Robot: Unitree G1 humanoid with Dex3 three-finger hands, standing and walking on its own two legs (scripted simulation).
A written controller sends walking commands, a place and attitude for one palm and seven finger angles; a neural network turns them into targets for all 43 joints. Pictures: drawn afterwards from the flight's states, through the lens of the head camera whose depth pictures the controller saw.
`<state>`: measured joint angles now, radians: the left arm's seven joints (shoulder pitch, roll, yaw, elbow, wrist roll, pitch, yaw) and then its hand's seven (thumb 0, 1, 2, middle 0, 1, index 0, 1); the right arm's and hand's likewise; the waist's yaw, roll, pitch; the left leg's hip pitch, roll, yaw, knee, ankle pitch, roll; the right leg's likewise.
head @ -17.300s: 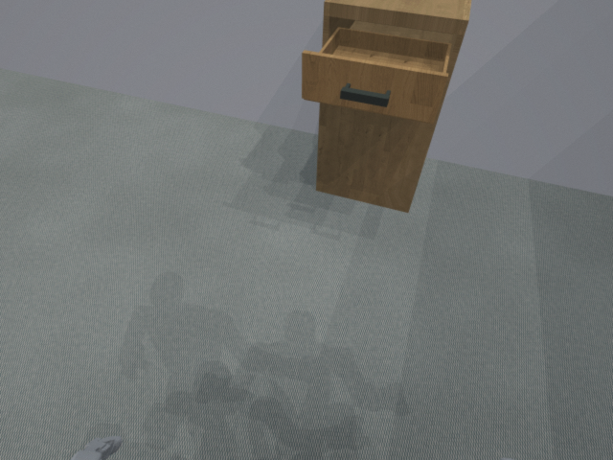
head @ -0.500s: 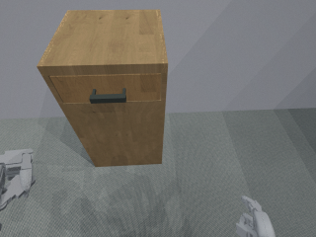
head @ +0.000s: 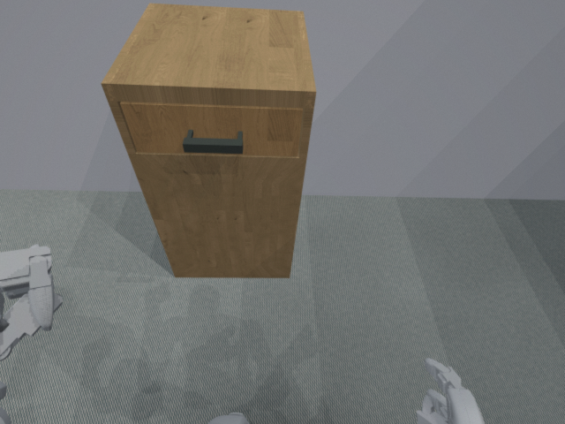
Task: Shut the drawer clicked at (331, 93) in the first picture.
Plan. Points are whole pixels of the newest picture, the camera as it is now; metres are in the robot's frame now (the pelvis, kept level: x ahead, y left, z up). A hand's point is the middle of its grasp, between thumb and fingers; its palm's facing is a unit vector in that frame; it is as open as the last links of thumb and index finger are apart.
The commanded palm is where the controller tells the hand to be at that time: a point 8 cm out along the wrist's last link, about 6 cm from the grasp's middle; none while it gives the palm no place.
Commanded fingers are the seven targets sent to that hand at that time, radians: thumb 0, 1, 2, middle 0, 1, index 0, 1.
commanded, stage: step back with the hand held close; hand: left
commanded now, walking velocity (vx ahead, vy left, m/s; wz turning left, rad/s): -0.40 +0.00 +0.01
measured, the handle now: (214, 140) +0.70 +0.19 -0.04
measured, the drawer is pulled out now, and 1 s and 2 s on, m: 0.00 0.00 0.00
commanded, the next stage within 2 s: stop stepping back and stand still in 0.32 s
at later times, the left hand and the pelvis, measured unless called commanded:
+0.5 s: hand out of the picture +0.09 +0.19 +0.19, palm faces +0.21 -0.79 -0.58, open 3.2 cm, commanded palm +0.03 +0.24 +0.19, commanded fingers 0.00 0.90 0.90 -1.40 -1.60 -1.40 -1.60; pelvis -0.11 -0.03 -0.01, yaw -3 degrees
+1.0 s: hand out of the picture +0.05 +0.21 +0.20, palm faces +0.26 -0.81 -0.53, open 3.3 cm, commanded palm -0.01 +0.26 +0.19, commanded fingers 0.00 0.90 0.90 -1.40 -1.60 -1.40 -1.60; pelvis -0.16 -0.01 +0.01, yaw -3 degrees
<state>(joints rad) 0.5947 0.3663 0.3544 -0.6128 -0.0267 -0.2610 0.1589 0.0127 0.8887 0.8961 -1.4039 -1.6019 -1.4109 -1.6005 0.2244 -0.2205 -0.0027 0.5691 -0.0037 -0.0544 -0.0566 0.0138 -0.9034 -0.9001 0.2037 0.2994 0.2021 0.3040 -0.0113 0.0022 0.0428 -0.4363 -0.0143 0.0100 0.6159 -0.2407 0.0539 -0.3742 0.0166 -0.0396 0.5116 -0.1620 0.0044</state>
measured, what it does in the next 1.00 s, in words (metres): walks backwards: right foot, then left foot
